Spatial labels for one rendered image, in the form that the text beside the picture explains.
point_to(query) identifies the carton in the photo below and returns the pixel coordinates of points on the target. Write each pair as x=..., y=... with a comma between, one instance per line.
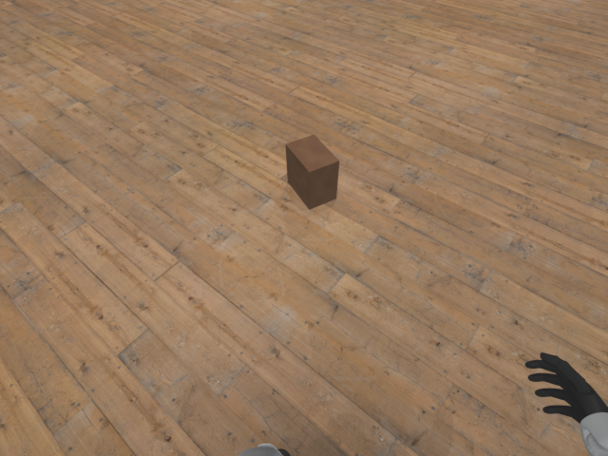
x=312, y=171

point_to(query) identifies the right robot hand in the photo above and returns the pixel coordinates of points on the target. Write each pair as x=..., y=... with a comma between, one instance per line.
x=576, y=391

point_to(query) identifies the robot right forearm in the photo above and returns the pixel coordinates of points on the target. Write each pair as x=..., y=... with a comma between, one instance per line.
x=594, y=432

